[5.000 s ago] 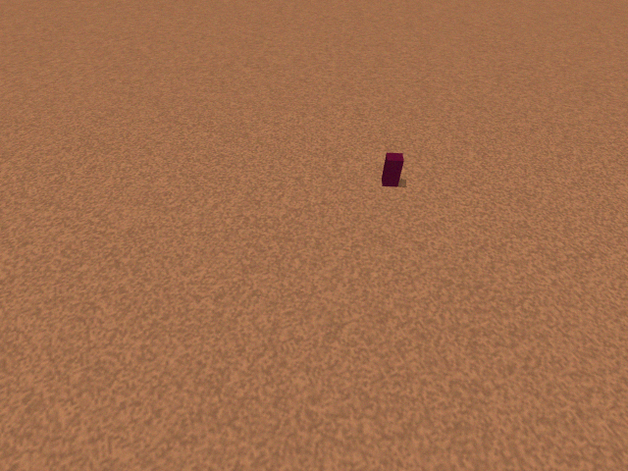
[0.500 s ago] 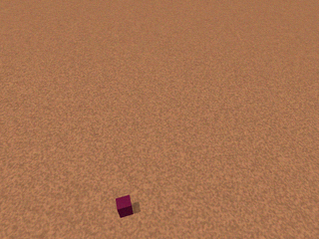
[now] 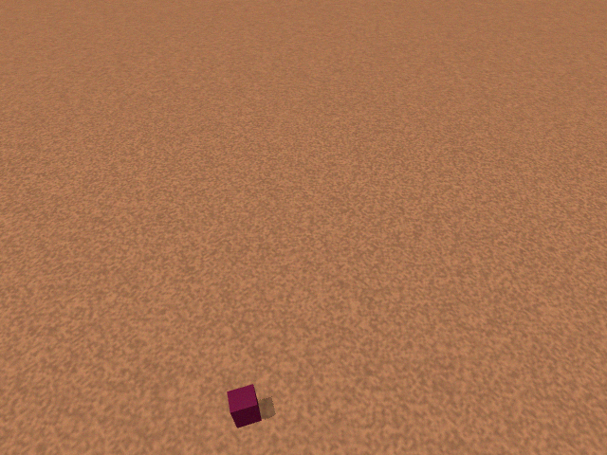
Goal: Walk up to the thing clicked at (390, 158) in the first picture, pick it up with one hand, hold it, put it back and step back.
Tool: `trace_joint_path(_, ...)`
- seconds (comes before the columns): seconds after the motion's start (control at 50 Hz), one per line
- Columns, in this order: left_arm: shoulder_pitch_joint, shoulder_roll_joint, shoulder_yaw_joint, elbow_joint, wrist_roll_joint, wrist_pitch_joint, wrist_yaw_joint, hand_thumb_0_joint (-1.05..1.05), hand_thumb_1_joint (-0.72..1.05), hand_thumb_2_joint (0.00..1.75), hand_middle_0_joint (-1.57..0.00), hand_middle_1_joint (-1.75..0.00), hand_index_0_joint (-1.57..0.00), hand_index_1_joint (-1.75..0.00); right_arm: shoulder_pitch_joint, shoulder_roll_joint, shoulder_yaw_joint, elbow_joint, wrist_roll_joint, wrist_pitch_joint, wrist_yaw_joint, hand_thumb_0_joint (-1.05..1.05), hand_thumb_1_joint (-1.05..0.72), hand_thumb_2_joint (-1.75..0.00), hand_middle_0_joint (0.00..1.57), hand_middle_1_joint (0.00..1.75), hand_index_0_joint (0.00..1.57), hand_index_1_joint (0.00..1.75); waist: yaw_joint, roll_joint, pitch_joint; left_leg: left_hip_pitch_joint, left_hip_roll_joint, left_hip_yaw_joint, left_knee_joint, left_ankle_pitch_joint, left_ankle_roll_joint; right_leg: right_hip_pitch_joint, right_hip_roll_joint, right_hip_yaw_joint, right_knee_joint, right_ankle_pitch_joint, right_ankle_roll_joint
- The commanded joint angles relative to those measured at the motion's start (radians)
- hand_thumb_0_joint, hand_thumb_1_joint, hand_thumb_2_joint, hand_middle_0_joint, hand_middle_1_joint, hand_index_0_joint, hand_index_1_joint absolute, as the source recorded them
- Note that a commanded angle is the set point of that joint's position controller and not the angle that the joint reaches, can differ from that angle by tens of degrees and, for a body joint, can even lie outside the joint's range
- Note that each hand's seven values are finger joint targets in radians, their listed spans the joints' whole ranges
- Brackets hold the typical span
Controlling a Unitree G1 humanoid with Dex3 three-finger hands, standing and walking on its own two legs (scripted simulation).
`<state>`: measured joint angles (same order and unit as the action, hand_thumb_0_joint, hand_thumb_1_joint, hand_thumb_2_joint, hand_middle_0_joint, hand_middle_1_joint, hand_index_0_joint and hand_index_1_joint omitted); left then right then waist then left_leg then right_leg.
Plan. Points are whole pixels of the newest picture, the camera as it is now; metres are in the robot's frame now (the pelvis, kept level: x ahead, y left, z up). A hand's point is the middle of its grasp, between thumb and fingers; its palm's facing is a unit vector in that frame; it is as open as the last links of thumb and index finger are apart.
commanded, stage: walk up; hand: left
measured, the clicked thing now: (245, 406) +0.39 +0.18 -0.70
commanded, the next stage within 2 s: stand in 0.60 s
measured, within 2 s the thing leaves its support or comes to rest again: neither
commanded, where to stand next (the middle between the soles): +0.05 -0.01 m, yaw -1 degrees
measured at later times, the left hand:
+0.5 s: hand out of the picture +0.08 +0.25 -0.16, palm faces -0.02 -0.94 -0.33, open 7.4 cm
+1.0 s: hand out of the picture +0.09 +0.25 -0.16, palm faces -0.02 -0.94 -0.34, open 7.4 cm
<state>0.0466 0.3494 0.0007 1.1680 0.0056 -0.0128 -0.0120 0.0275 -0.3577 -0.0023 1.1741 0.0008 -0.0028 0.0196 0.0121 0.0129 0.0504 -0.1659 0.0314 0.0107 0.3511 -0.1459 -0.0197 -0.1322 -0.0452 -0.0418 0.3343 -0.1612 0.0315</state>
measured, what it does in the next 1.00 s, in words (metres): stands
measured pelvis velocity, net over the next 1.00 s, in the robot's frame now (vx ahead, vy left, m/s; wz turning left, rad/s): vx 0.02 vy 0.00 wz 0.01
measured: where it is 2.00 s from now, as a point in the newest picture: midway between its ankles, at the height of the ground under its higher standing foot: outside the picture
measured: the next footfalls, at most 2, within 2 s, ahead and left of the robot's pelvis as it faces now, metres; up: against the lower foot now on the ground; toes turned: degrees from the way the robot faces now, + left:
none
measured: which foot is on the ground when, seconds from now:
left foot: down 0.00-1.00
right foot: down 0.00-1.00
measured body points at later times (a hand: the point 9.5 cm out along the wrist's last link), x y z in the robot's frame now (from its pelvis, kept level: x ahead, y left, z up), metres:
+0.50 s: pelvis +0.01 +0.00 +0.00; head +0.02 +0.00 +0.45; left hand +0.08 +0.30 -0.13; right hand +0.08 -0.30 -0.14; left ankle +0.03 +0.13 -0.75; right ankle +0.01 -0.14 -0.75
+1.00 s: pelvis +0.02 +0.00 +0.00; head +0.04 +0.00 +0.45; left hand +0.09 +0.30 -0.13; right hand +0.11 -0.30 -0.13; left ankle +0.03 +0.13 -0.75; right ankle +0.01 -0.14 -0.75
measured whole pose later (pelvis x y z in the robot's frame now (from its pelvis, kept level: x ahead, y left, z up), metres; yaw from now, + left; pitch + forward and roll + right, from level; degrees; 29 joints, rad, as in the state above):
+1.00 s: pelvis +0.02 +0.00 +0.00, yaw +0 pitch -1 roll +0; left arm 0.10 0.35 0.00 1.15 0.02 -0.01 -0.01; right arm 0.08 -0.36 0.00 1.15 -0.01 -0.01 0.01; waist 0.00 0.01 0.04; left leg -0.15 0.03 0.01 0.34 -0.17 -0.02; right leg -0.11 -0.05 -0.05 0.32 -0.19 0.03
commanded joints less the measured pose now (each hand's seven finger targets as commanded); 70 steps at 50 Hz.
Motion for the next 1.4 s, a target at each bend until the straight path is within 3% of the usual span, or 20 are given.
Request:
trace_joint_path(0.0, -0.037, 0.212, 0.042, -0.049, -0.001, -0.017, 0.013, 0.0, 0.9, 0.9, -0.2, -0.3, -0.2, -0.3, -0.042, -0.209, -0.033, -0.059, -0.001, -0.027, -0.016, 0.0, -0.9, -0.9, 0.2, 0.3, 0.2, 0.3, -0.008, -0.015, -0.09, 0.015, 0.104, -0.09, -0.085, 0.023, 0.033, 0.027, -0.097, 0.082, -0.073, 0.037, -0.033)
trace_joint_path(0.2, -0.03, 0.206, 0.046, -0.05, -0.001, -0.014, 0.011, 0.0, 0.9, 0.9, -0.2, -0.3, -0.2, -0.3, -0.017, -0.21, -0.034, -0.055, -0.003, -0.029, -0.018, 0.0, -0.9, -0.9, 0.2, 0.3, 0.2, 0.3, -0.011, 0.003, -0.083, -0.002, 0.1, -0.1, -0.101, -0.031, 0.033, 0.023, -0.091, 0.087, -0.069, 0.012, -0.038)
trace_joint_path(0.52, -0.02, 0.199, 0.05, -0.053, -0.002, -0.012, 0.014, 0.0, 0.9, 0.9, -0.2, -0.3, -0.2, -0.3, 0.007, -0.203, -0.034, -0.058, -0.002, -0.026, -0.02, 0.0, -0.9, -0.9, 0.2, 0.3, 0.2, 0.3, -0.015, -0.008, -0.095, 0.021, 0.101, -0.091, -0.079, 0.062, 0.033, 0.029, -0.091, 0.08, -0.063, 0.062, -0.033)
trace_joint_path(0.66, 0.005, 0.2, 0.043, -0.061, 0.008, -0.012, 0.013, 0.0, 0.9, 0.9, -0.2, -0.3, -0.2, -0.3, 0.001, -0.216, -0.04, -0.075, -0.011, -0.023, -0.021, 0.0, -0.9, -0.9, 0.2, 0.3, 0.2, 0.3, -0.014, -0.001, -0.069, 0.009, 0.101, -0.099, -0.091, -0.037, 0.029, -0.004, -0.096, 0.081, -0.077, -0.02, -0.036)
trace_joint_path(0.74, -0.003, 0.209, 0.044, -0.069, 0.005, -0.016, 0.015, 0.0, 0.9, 0.9, -0.2, -0.3, -0.2, -0.3, 0.002, -0.207, -0.036, -0.083, -0.013, -0.027, -0.02, 0.0, -0.9, -0.9, 0.2, 0.3, 0.2, 0.3, -0.017, -0.004, -0.077, 0.02, 0.103, -0.097, -0.082, 0.029, 0.025, 0.003, -0.101, 0.083, -0.069, 0.009, -0.036)
trace_joint_path(0.82, 0.003, 0.215, 0.044, -0.075, 0.005, -0.02, 0.015, 0.0, 0.9, 0.9, -0.2, -0.3, -0.2, -0.3, 0.008, -0.205, -0.036, -0.085, -0.012, -0.033, -0.022, 0.0, -0.9, -0.9, 0.2, 0.3, 0.2, 0.3, -0.016, -0.011, -0.114, 0.052, 0.113, -0.09, -0.062, 0.159, 0.029, 0.041, -0.107, 0.082, -0.054, 0.117, -0.035)
trace_joint_path(1.06, 0.017, 0.214, 0.041, -0.074, 0.006, -0.018, 0.019, 0.0, 0.9, 0.9, -0.2, -0.3, -0.2, -0.3, 0.003, -0.208, -0.036, -0.086, -0.009, -0.024, -0.023, 0.0, -0.9, -0.9, 0.2, 0.3, 0.2, 0.3, -0.013, -0.019, -0.088, 0.056, 0.106, -0.084, -0.062, 0.12, 0.026, 0.03, -0.105, 0.076, -0.077, 0.088, -0.03)
trace_joint_path(1.2, 0.017, 0.211, 0.042, -0.079, 0.004, -0.018, 0.02, 0.0, 0.9, 0.9, -0.2, -0.3, -0.2, -0.3, 0.014, -0.209, -0.036, -0.088, -0.009, -0.028, -0.026, 0.0, -0.9, -0.9, 0.2, 0.3, 0.2, 0.3, -0.014, -0.007, -0.118, 0.073, 0.114, -0.08, -0.054, 0.219, 0.028, 0.077, -0.111, 0.071, -0.058, 0.181, -0.035)
trace_joint_path(1.38, 0.02, 0.214, 0.044, -0.081, 0.007, -0.014, 0.02, 0.0, 0.9, 0.9, -0.2, -0.3, -0.2, -0.3, 0.009, -0.207, -0.037, -0.096, -0.009, -0.026, -0.027, 0.0, -0.9, -0.9, 0.2, 0.3, 0.2, 0.3, -0.01, -0.007, -0.097, 0.066, 0.11, -0.077, -0.063, 0.181, 0.029, 0.075, -0.11, 0.068, -0.07, 0.151, -0.037)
